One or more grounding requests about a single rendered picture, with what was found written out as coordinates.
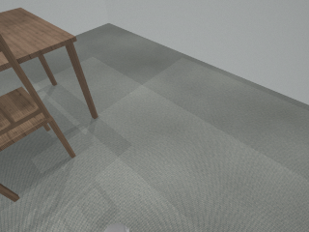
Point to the chair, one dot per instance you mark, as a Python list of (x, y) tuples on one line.
[(21, 113)]

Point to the table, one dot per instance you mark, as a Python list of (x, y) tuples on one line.
[(29, 36)]

